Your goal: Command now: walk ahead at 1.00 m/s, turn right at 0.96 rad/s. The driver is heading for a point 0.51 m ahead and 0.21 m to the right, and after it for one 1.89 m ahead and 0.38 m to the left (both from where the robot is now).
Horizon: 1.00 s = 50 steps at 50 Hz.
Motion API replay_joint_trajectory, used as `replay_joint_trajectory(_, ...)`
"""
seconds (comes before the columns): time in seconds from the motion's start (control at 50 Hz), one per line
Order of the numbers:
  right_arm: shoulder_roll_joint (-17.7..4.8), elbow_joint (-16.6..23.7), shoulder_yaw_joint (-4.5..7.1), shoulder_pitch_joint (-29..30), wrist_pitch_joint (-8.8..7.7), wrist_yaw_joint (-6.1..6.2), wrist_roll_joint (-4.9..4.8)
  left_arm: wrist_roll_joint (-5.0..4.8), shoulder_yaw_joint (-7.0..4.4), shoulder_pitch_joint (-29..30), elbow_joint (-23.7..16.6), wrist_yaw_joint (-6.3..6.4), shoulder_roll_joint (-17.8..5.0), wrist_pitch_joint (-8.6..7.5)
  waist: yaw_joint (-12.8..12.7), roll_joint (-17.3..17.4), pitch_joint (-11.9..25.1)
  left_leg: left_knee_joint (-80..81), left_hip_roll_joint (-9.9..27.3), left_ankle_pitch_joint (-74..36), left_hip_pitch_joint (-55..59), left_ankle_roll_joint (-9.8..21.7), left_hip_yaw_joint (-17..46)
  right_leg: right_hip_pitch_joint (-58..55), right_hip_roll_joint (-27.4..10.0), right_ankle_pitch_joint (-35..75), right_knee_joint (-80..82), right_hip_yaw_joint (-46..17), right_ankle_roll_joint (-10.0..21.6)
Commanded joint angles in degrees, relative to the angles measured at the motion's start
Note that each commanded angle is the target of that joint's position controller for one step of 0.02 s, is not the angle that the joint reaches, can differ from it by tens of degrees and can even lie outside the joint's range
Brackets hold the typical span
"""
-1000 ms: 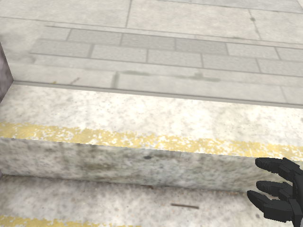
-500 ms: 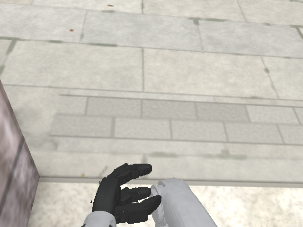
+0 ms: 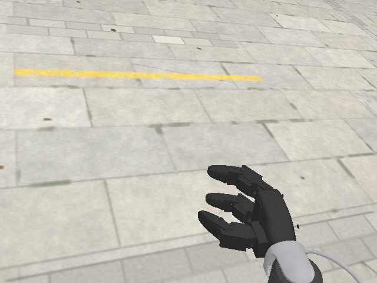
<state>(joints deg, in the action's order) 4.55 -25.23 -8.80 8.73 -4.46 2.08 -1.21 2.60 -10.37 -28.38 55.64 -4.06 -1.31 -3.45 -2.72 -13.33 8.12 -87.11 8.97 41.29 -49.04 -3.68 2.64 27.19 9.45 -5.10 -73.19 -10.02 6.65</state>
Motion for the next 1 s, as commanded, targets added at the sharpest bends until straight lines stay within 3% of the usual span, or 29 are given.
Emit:
replay_joint_trajectory(0.02,-16.9,-5.9,7.28,-0.3,0.96,-1.96,-2.90,1.41,1.93,12.9,-16.1,-1.17,-7.7,3.09,-2.2,43.3,-12.3,56.8,12.3,33.9,10.5,11.1,32.3,31.7,-5.0,-0.9,-36.2,0.0,-1.8)
replay_joint_trajectory(0.06,-15.4,-9.3,7.71,0.8,0.49,-2.76,-0.27,0.05,2.31,8.9,-14.0,0.26,-7.9,5.09,-5.2,39.3,-13.1,53.7,10.7,22.4,6.1,5.2,11.4,29.3,-5.9,-1.9,-36.3,-0.1,-2.3)
replay_joint_trajectory(0.1,-17.8,-14.9,9.52,-4.8,0.27,-3.32,1.92,-1.68,3.70,7.5,-14.2,1.63,-5.5,4.65,-6.8,33.7,-14.6,54.1,11.1,19.8,10.8,2.4,1.9,31.6,-6.2,-3.2,-31.3,3.6,-1.7)
replay_joint_trajectory(0.14,-20.0,-17.2,10.67,-8.8,-0.50,-2.94,2.55,-1.63,4.42,14.1,-16.9,2.06,-5.5,4.50,-5.6,28.9,-19.2,63.3,13.9,13.6,13.1,0.9,0.3,34.5,-8.3,-5.3,-24.2,5.0,-2.7)
replay_joint_trajectory(0.2,-28.0,-18.2,13.57,-7.8,-1.67,-0.75,4.80,-2.86,2.31,9.3,-17.4,-0.02,-12.8,5.63,-12.0,27.3,-14.4,77.6,15.0,12.0,19.2,2.5,-8.3,15.6,-12.7,-14.1,-5.6,14.2,-2.0)
replay_joint_trajectory(0.24,-28.8,-18.5,14.28,-7.6,-2.12,0.33,5.95,-2.65,2.71,2.8,-14.8,-0.85,-13.1,5.96,-13.5,24.8,-15.0,77.6,11.6,3.8,26.0,2.2,-18.0,5.9,-14.1,-15.7,5.1,18.4,0.6)
replay_joint_trajectory(0.28,-29.8,-18.7,14.93,-9.7,-1.84,0.03,5.98,-4.10,2.16,-5.5,-10.6,-1.29,-15.4,5.82,-14.4,18.2,-7.5,64.0,6.3,-26.0,39.3,3.9,-22.5,-7.2,-10.0,-14.5,13.8,19.7,4.0)
replay_joint_trajectory(0.32,-32.0,-17.5,15.35,-9.0,-0.65,-2.56,3.77,-4.38,1.93,-16.3,-9.3,-0.30,-16.9,5.58,-19.4,15.0,3.4,36.8,7.3,-54.7,47.2,5.4,-21.5,-20.9,-7.4,-14.4,24.4,18.1,5.0)
replay_joint_trajectory(0.34,-29.6,-17.2,14.59,-4.9,0.18,-3.78,2.86,-3.82,3.11,-20.0,-6.9,0.10,-14.1,5.81,-21.6,11.3,-1.4,16.8,3.7,-55.3,43.4,5.0,-21.5,-20.4,-4.9,-13.7,33.9,18.3,4.0)
replay_joint_trajectory(0.36,-17.1,-14.8,11.38,-4.4,0.48,-4.92,1.91,-1.83,4.85,-7.5,-7.9,-0.33,-13.6,5.10,-10.7,-1.3,-12.9,0.1,-1.9,-17.3,22.5,5.7,-13.6,-15.4,-6.1,-19.6,30.7,6.6,0.4)
replay_joint_trajectory(0.38,-9.6,-9.1,8.89,-9.9,0.18,-4.89,1.54,-2.92,5.66,3.0,-13.5,0.20,-16.9,3.80,0.2,-14.1,-10.7,-5.7,-7.7,-16.2,12.2,4.3,-5.9,-11.8,-5.5,-18.0,45.5,-16.7,-2.7)
replay_joint_trajectory(0.4,-15.2,-5.7,9.46,-13.0,0.07,-3.85,5.44,-4.13,3.39,1.2,-13.9,2.07,-24.0,2.88,1.5,-18.9,-5.6,-9.8,-9.2,-15.2,3.2,2.8,-3.6,-19.1,-11.3,-21.0,59.9,-35.1,-0.7)
replay_joint_trajectory(0.44,-21.7,-8.7,9.77,-15.3,-1.09,-2.99,6.92,-1.21,2.05,3.1,-14.8,3.30,-27.2,1.30,1.5,-1.3,-5.0,-6.5,-5.9,-22.0,-0.2,4.9,-0.4,-20.3,-15.3,-36.1,62.1,-38.3,0.6)
replay_joint_trajectory(0.48,-25.7,-8.8,10.85,-9.0,-0.19,-2.40,6.59,-0.37,2.92,-0.3,-13.1,3.10,-23.9,-1.00,-2.0,10.1,-7.2,3.0,-4.0,-29.4,2.1,5.8,1.3,-17.8,-13.9,-34.3,61.5,-31.5,-0.9)
replay_joint_trajectory(0.54,-23.9,-10.4,10.03,-7.1,1.50,-1.87,4.89,-2.53,5.24,-9.9,-7.1,5.24,-17.1,-3.22,-5.1,9.9,-11.5,11.8,-1.3,-33.1,-4.4,5.7,-2.1,-27.8,-14.0,13.5,56.7,-15.8,-7.2)
replay_joint_trajectory(0.56,-23.5,-10.8,9.89,-7.8,1.61,-2.21,3.95,-3.54,5.61,-12.2,-6.2,5.75,-16.2,-3.13,-5.3,10.9,-8.9,15.0,-2.1,-32.4,-4.7,5.7,-4.1,-33.0,-13.5,33.3,54.2,-9.5,-9.0)
replay_joint_trajectory(0.6,-20.4,-10.9,8.91,-7.8,2.04,-3.22,1.47,-2.58,6.37,-9.9,-6.4,5.71,-15.5,-2.66,-3.8,13.4,-7.0,22.0,-5.0,-35.9,0.3,6.7,-8.3,-31.8,-11.8,44.8,55.1,-2.4,-10.1)
replay_joint_trajectory(0.7,-18.1,-14.8,8.67,-11.5,1.73,-2.86,0.16,-2.43,7.61,-1.5,-5.8,5.48,-15.8,-2.20,0.1,12.3,-10.7,49.2,-15.9,-53.7,23.0,9.2,-18.6,-20.6,-8.1,55.9,56.1,11.9,-12.6)
replay_joint_trajectory(0.74,-22.4,-21.2,10.44,-27.0,0.43,-1.68,-0.13,-3.48,7.20,3.9,-7.3,6.45,-16.6,-3.45,6.2,11.7,-9.0,54.9,-21.0,-58.6,38.1,7.7,-22.2,-17.1,-8.8,64.7,45.8,16.1,-16.5)
replay_joint_trajectory(0.76,-26.2,-25.4,12.49,-43.6,0.10,-1.00,1.33,-4.10,5.99,12.8,-9.8,7.07,-19.6,-3.84,15.4,9.4,-6.3,58.2,-20.1,-59.2,55.3,9.4,-20.5,-6.9,-7.3,69.5,31.3,17.9,-22.0)
replay_joint_trajectory(0.78,-27.9,-30.7,14.40,-61.3,0.35,-0.21,0.97,-5.67,4.33,25.1,-12.3,7.84,-22.8,-3.44,28.7,24.0,-1.1,64.2,-7.6,-75.6,71.1,18.6,-6.3,8.8,0.0,22.5,-13.9,19.4,-22.6)
replay_joint_trajectory(0.8,-22.5,-35.2,12.50,-61.6,0.81,0.40,-0.09,-2.32,7.02,34.5,-17.2,7.43,-16.6,-5.03,26.3,32.2,-1.0,69.8,-5.7,-83.6,65.0,16.2,-2.9,10.0,3.5,-30.7,-34.7,16.5,-15.7)
replay_joint_trajectory(0.82,-21.7,-34.2,11.22,-55.9,-0.11,0.64,1.99,-1.69,9.86,30.8,-22.1,6.28,-5.5,-4.80,13.9,28.7,-7.9,59.1,-3.8,-93.6,57.3,17.9,4.0,20.9,0.1,-32.9,-44.9,9.1,-10.9)
replay_joint_trajectory(0.84,-19.9,-28.9,10.06,-47.6,-0.99,0.96,4.25,-2.16,10.77,15.9,-25.3,5.25,-4.3,-3.37,2.8,22.3,1.6,58.0,8.7,-95.7,66.5,26.7,27.9,25.7,-3.0,-27.4,-46.2,-1.3,-10.0)
replay_joint_trajectory(0.86,-22.7,-22.1,11.43,-34.4,-0.15,1.27,3.67,-0.45,11.09,8.2,-22.8,4.21,-9.0,-2.23,-2.7,10.7,3.8,66.7,11.3,-70.8,57.9,29.5,37.7,23.1,-4.9,-18.0,-41.1,-3.4,-7.8)
replay_joint_trajectory(0.88,-24.6,-18.3,12.14,-26.6,0.64,1.09,2.49,2.25,10.36,10.7,-21.8,3.90,-13.9,-0.76,-4.1,1.5,-1.4,72.9,6.7,-51.4,40.5,28.1,36.1,17.7,-6.0,-13.3,-32.4,-1.9,-7.3)
replay_joint_trajectory(0.92,-29.7,-17.0,13.12,-24.1,0.27,0.13,2.37,2.43,9.59,15.2,-23.1,4.89,-17.0,1.72,-4.7,-2.8,-6.8,75.1,2.6,-47.1,21.5,26.8,31.7,9.5,-6.9,-15.7,-15.8,1.1,-9.9)
replay_joint_trajectory(0.96,-30.0,-18.7,13.14,-28.8,-0.21,-0.28,3.51,0.05,10.81,18.8,-25.0,6.58,-14.4,3.14,-3.2,1.5,-7.4,71.9,-4.2,-63.1,13.4,23.8,21.2,-0.6,-7.3,-14.0,3.3,5.4,-11.4)
replay_joint_trajectory(1.0,-29.8,-18.8,13.83,-30.9,0.60,-0.31,2.89,-1.17,12.29,21.9,-25.9,7.24,-11.5,3.95,0.7,9.9,-2.6,68.9,-7.8,-60.4,19.7,20.0,18.5,-3.6,-6.4,-10.3,15.9,5.6,-10.7)
